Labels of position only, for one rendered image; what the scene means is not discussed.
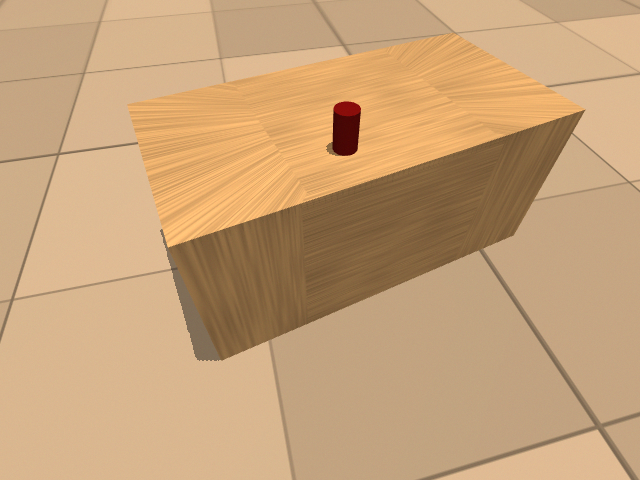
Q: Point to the can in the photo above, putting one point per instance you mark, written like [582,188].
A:
[346,123]

